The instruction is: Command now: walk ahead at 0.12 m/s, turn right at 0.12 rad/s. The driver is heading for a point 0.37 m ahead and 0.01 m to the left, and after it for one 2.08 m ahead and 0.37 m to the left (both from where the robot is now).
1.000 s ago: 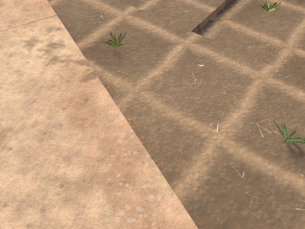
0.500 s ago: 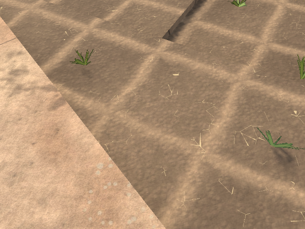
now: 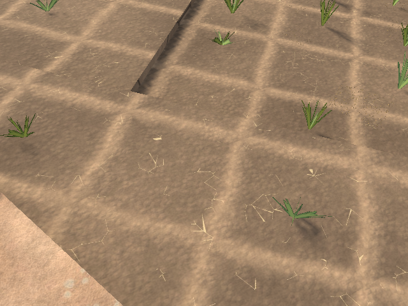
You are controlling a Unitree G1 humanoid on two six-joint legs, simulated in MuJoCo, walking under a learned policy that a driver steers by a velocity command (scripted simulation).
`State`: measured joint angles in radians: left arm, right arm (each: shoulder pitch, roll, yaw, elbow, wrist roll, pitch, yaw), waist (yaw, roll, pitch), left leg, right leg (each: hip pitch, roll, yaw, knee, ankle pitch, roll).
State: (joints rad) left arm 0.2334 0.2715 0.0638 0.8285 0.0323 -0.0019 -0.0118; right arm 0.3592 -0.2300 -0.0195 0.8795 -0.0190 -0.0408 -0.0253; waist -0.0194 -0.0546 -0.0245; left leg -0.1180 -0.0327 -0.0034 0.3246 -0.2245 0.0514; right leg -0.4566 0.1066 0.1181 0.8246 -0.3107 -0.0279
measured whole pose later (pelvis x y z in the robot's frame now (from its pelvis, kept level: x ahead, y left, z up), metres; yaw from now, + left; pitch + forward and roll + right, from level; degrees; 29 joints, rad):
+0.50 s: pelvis +0.08 +0.02 -0.01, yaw +0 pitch +0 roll -1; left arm 0.36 0.26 0.06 0.99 0.01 -0.02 0.00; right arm 0.24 -0.25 -0.04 0.91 -0.03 -0.04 0.02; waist 0.02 -0.02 0.00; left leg -0.32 0.01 0.04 0.59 -0.32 0.07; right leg -0.13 0.02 0.02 0.38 -0.25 -0.03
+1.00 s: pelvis +0.29 +0.02 -0.03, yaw +0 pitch +2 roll +3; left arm 0.00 0.24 0.05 0.84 0.03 -0.04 -0.06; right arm 0.48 -0.18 -0.04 1.04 -0.03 -0.11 -0.03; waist -0.09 -0.06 0.04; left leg 0.07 -0.09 0.03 0.35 -0.44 0.04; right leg -0.52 -0.08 0.02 0.47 0.21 -0.04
